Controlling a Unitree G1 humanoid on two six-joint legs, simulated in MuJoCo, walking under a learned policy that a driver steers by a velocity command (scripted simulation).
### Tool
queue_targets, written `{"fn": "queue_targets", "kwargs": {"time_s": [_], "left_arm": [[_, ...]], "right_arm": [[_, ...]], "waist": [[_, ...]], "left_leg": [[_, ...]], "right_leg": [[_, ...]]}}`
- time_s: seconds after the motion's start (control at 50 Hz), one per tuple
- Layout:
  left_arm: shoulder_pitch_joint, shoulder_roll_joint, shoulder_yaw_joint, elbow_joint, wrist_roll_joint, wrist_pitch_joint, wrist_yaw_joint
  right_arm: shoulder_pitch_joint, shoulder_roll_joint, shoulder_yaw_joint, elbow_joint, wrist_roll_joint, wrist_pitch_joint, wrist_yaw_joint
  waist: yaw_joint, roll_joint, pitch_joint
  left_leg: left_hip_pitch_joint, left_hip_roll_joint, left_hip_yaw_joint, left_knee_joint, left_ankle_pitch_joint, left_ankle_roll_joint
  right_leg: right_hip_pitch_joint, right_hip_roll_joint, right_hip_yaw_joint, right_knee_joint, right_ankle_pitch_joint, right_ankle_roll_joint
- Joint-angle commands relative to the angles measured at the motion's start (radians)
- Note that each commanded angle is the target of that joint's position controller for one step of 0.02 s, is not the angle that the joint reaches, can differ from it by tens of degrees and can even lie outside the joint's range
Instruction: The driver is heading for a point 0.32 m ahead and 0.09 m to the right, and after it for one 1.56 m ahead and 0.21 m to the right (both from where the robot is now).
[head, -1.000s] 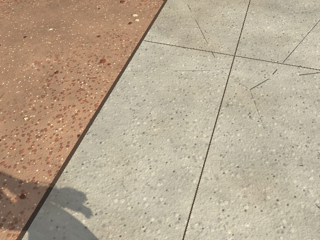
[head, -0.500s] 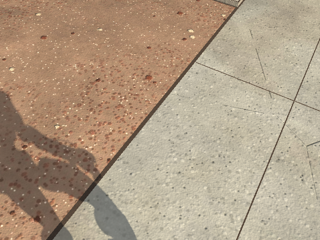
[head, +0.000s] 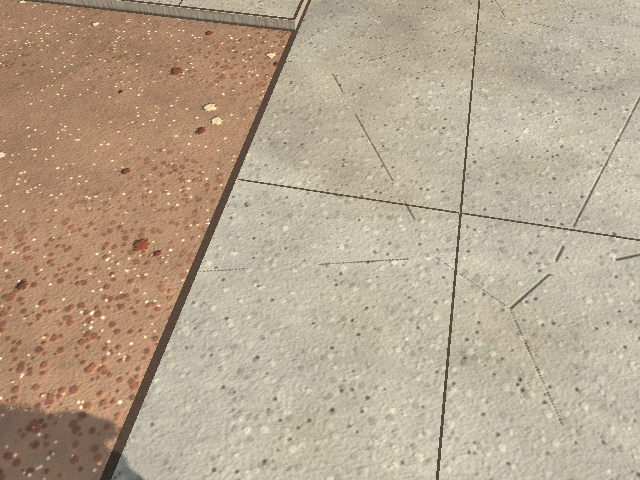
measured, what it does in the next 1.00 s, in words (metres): walks ahead, turning right: left foot, then right foot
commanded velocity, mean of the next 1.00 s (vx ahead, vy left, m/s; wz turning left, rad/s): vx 0.50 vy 0.00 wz -0.45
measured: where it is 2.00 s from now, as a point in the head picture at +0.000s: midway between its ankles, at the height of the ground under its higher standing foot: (431, 265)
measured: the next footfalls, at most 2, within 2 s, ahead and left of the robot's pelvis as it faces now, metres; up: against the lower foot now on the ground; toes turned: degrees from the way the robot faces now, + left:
left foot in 0.38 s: +0.40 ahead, +0.11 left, +0.00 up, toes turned -15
right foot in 0.88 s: +0.55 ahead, -0.19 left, +0.00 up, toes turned -29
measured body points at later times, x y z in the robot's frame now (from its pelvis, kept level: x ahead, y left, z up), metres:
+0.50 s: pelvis +0.28 +0.04 +0.01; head +0.31 +0.05 +0.45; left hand +0.40 +0.31 -0.12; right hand +0.36 -0.25 -0.09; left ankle +0.36 +0.12 -0.73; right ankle +0.14 -0.04 -0.65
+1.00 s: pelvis +0.50 -0.09 +0.01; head +0.52 -0.12 +0.46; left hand +0.75 +0.06 -0.10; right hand +0.38 -0.32 -0.14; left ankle +0.45 +0.09 -0.64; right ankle +0.51 -0.17 -0.73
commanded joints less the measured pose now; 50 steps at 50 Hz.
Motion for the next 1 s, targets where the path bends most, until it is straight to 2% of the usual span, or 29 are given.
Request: {"fn": "queue_targets", "kwargs": {"time_s": [0.02, 0.06, 0.1, 0.18, 0.26, 0.3, 0.32, 0.36, 0.38, 0.4, 0.42, 0.44, 0.46, 0.48, 0.52, 0.58, 0.64, 0.7, 0.78, 0.82, 0.84, 0.86, 0.88, 0.9, 0.92, 0.94, 0.96, 0.98, 1.0], "left_arm": [[0.062, 0.103, 0.025, -0.028, -0.013, -0.016, 0.014], [0.084, 0.127, 0.03, -0.023, -0.013, -0.034, 0.01], [0.115, 0.148, 0.036, -0.019, -0.011, -0.038, 0.009], [0.189, 0.149, 0.039, -0.012, -0.011, -0.034, 0.009], [0.241, 0.161, 0.043, -0.012, 0.001, -0.029, 0.016], [0.227, 0.174, 0.046, -0.023, 0.007, -0.03, 0.023], [0.198, 0.183, 0.048, -0.034, 0.009, -0.031, 0.026], [0.142, 0.198, 0.05, -0.051, 0.008, -0.037, 0.022], [0.143, 0.161, 0.039, -0.056, -0.002, -0.046, 0.012], [0.186, 0.063, 0.013, -0.091, -0.024, -0.053, 0.009], [0.252, 0.078, 0.012, -0.118, -0.016, -0.047, 0.009], [0.233, 0.134, 0.018, -0.072, 0.007, -0.027, 0.016], [0.168, 0.132, 0.018, -0.071, 0.013, -0.022, 0.004], [0.148, 0.11, 0.016, -0.077, 0.012, -0.017, -0.005], [0.138, 0.093, 0.012, -0.079, 0.029, 0.005, -0.022], [0.077, 0.078, 0.006, -0.11, 0.025, 0.02, -0.037], [-0.012, 0.057, -0.004, -0.14, 0.027, 0.016, -0.043], [-0.101, 0.03, -0.023, -0.162, 0.026, 0.008, -0.048], [-0.21, 0.026, -0.037, -0.193, 0.03, -0.001, -0.052], [-0.211, 0.038, -0.036, -0.194, 0.035, -0.007, -0.044], [-0.178, 0.045, -0.033, -0.182, 0.039, -0.012, -0.038], [-0.083, 0.053, -0.026, -0.15, 0.044, -0.021, -0.031], [0.076, 0.079, -0.012, -0.089, 0.054, -0.033, -0.021], [0.255, 0.157, 0.011, -0.054, 0.07, -0.039, -0.005], [0.269, 0.263, 0.035, -0.048, 0.049, -0.031, 0.008], [0.233, 0.225, 0.034, -0.053, 0.011, -0.025, 0.014], [0.161, 0.172, 0.017, -0.046, 0.008, -0.029, 0.017], [0.114, 0.117, 0.002, -0.042, 0.01, -0.036, 0.012], [0.082, 0.088, -0.006, -0.039, 0.006, -0.044, 0.012]], "right_arm": [[0.026, -0.107, -0.021, -0.082, -0.025, 0.011, 0.005], [0.019, -0.092, -0.019, -0.093, -0.029, 0.036, 0.012], [-0.052, -0.089, -0.017, -0.122, -0.026, 0.042, 0.015], [-0.215, -0.089, -0.011, -0.175, -0.017, 0.04, 0.019], [-0.318, -0.098, -0.005, -0.216, -0.007, 0.026, 0.024], [-0.312, -0.116, -0.008, -0.226, -0.003, 0.018, 0.022], [-0.271, -0.131, -0.012, -0.218, -0.002, 0.013, 0.02], [-0.087, -0.169, -0.03, -0.165, -0.003, -0.001, 0.006], [0.045, -0.217, -0.046, -0.14, -0.017, -0.015, -0.008], [0.166, -0.301, -0.063, -0.148, -0.041, -0.015, -0.024], [0.112, -0.337, -0.077, -0.14, -0.028, 0.004, -0.022], [0.027, -0.228, -0.058, -0.166, -0.021, 0.013, -0.016], [-0.021, -0.154, -0.04, -0.171, -0.012, 0.014, -0.011], [-0.044, -0.127, -0.031, -0.166, -0.014, 0.013, -0.01], [-0.018, -0.121, -0.028, -0.138, -0.007, -0.003, -0.011], [0.022, -0.133, -0.037, -0.112, 0.006, -0.028, 0.0], [0.065, -0.131, -0.038, -0.081, 0.002, -0.032, 0.006], [0.078, -0.13, -0.037, -0.056, 0.002, -0.03, 0.013], [0.148, -0.16, -0.043, -0.008, 0.006, -0.02, 0.009], [0.171, -0.176, -0.046, 0.018, 0.007, -0.007, 0.006], [0.172, -0.186, -0.047, 0.028, 0.007, -0.001, 0.004], [0.171, -0.191, -0.046, 0.037, 0.01, 0.006, 0.003], [0.174, -0.175, -0.039, 0.038, 0.015, 0.01, 0.002], [0.162, -0.13, -0.023, -0.003, 0.015, 0.008, 0.003], [0.243, -0.044, -0.008, -0.038, 0.028, 0.009, 0.018], [0.132, -0.157, -0.039, -0.032, 0.006, 0.016, 0.007], [0.077, -0.139, -0.038, -0.052, 0.016, 0.008, 0.012], [0.073, -0.12, -0.032, -0.044, 0.02, 0.003, 0.015], [0.085, -0.109, -0.032, -0.029, 0.009, 0.013, 0.017]], "waist": [[-0.02, 0.003, -0.042], [-0.028, -0.015, -0.055], [-0.009, -0.032, -0.038], [0.06, -0.067, -0.02], [0.103, -0.074, -0.028], [0.087, -0.083, -0.032], [0.06, -0.089, -0.037], [-0.035, -0.066, -0.1], [-0.095, 0.015, -0.191], [-0.114, 0.167, -0.337], [-0.033, 0.357, -0.364], [-0.013, 0.138, -0.209], [-0.017, 0.037, -0.11], [0.0, 0.043, -0.066], [0.011, 0.106, -0.041], [0.014, 0.098, -0.047], [0.0, 0.083, -0.025], [-0.013, 0.087, -0.005], [-0.04, 0.091, 0.016], [-0.032, 0.094, 0.014], [-0.011, 0.098, -0.008], [0.036, 0.088, -0.061], [0.1, 0.052, -0.157], [0.169, -0.059, -0.291], [0.11, -0.291, -0.384], [0.131, -0.111, -0.303], [0.091, -0.091, -0.173], [0.053, -0.056, -0.111], [0.021, -0.061, -0.077]], "left_leg": [[-0.205, 0.067, -0.06, -0.067, 0.043, -0.032], [-0.191, 0.063, -0.036, -0.135, 0.068, -0.056], [-0.227, 0.066, -0.022, -0.231, 0.138, -0.074], [-0.283, 0.047, -0.024, -0.449, 0.289, -0.086], [-0.274, 0.006, -0.029, -0.587, 0.323, -0.073], [-0.208, -0.01, -0.047, -0.652, 0.289, -0.055], [-0.133, -0.02, -0.054, -0.691, 0.257, -0.042], [0.133, -0.061, -0.035, -0.769, 0.205, -0.008], [0.336, 0.029, -0.117, -0.818, 0.154, 0.028], [0.576, 0.303, -0.433, -0.877, -0.076, 0.086], [0.606, 0.416, -0.833, -1.008, -0.14, 0.177], [0.475, 0.382, -0.716, -0.999, -0.242, 0.172], [0.355, 0.322, -0.547, -1.009, -0.166, 0.153], [0.28, 0.273, -0.412, -1.033, -0.027, 0.128], [0.226, 0.216, -0.246, -1.053, 0.168, 0.109], [0.249, 0.223, -0.139, -1.076, 0.34, 0.129], [0.268, 0.21, -0.061, -1.1, 0.408, 0.146], [0.259, 0.174, 0.027, -1.108, 0.445, 0.134], [0.302, 0.202, 0.059, -1.094, 0.505, 0.127], [0.365, 0.224, 0.06, -1.038, 0.632, 0.124], [0.388, 0.224, 0.072, -0.967, 0.781, 0.118], [0.39, 0.21, 0.096, -0.837, 0.904, 0.107], [0.316, 0.172, 0.132, -0.646, 0.873, 0.087], [0.112, 0.129, 0.147, -0.349, 0.517, 0.065], [-0.239, -0.059, 0.116, -0.025, -0.196, 0.026], [-0.333, -0.018, -0.034, 0.036, -0.148, 0.039], [-0.346, 0.019, -0.046, 0.009, -0.055, 0.048], [-0.299, 0.046, -0.044, -0.058, 0.003, 0.047], [-0.248, 0.062, -0.041, -0.109, 0.026, 0.038]], "right_leg": [[0.163, -0.269, 0.353, -0.303, 0.272, -0.168], [0.126, -0.233, 0.312, -0.311, 0.336, -0.169], [0.116, -0.215, 0.306, -0.329, 0.31, -0.157], [0.188, -0.196, 0.329, -0.317, 0.268, -0.118], [0.282, -0.217, 0.373, -0.251, 0.356, -0.105], [0.296, -0.235, 0.411, -0.209, 0.388, -0.083], [0.277, -0.24, 0.426, -0.185, 0.396, -0.064], [0.208, -0.199, 0.421, -0.022, 0.484, -0.024], [0.13, -0.123, 0.357, 0.199, 0.409, 0.003], [-0.057, -0.026, 0.236, 0.497, 0.017, 0.035], [-0.271, 0.035, 0.167, 0.651, -0.363, 0.042], [-0.323, -0.063, 0.186, 0.727, -0.279, 0.037], [-0.305, -0.093, 0.17, 0.701, -0.196, 0.044], [-0.276, -0.123, 0.158, 0.656, -0.153, 0.053], [-0.247, -0.15, 0.137, 0.629, -0.117, 0.072], [-0.302, -0.161, 0.127, 0.62, -0.051, 0.087], [-0.36, -0.159, 0.132, 0.516, 0.027, 0.102], [-0.307, -0.149, 0.089, 0.307, 0.125, 0.104], [-0.211, -0.14, 0.006, 0.114, 0.105, 0.074], [-0.174, -0.124, -0.016, 0.061, 0.035, 0.043], [-0.114, -0.1, -0.031, 0.034, -0.006, 0.024], [0.01, -0.069, -0.044, -0.022, -0.001, 0.002], [0.23, -0.059, -0.036, -0.062, 0.031, -0.023], [0.492, -0.284, 0.215, -0.078, -0.074, -0.074], [0.704, -0.548, 0.699, -0.199, -0.052, -0.204], [0.633, -0.499, 0.657, -0.216, 0.01, -0.181], [0.508, -0.452, 0.494, -0.224, 0.115, -0.154], [0.392, -0.403, 0.396, -0.257, 0.211, -0.121], [0.315, -0.361, 0.323, -0.284, 0.252, -0.092]]}}
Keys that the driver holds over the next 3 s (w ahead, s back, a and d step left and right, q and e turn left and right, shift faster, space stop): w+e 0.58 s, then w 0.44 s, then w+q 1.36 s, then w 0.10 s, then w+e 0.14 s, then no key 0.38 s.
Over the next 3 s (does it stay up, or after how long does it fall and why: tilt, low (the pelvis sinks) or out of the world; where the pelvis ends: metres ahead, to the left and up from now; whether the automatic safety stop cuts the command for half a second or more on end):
stays up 1.47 -0.13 0.00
